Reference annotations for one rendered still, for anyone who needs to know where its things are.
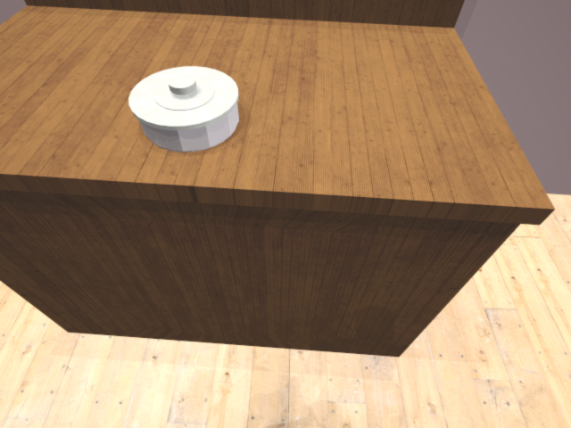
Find knob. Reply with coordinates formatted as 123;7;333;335
168;74;196;95

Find lid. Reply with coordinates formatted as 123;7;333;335
128;66;238;130

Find pot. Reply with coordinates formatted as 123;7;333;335
140;104;239;152

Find table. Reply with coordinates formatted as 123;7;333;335
0;0;555;357

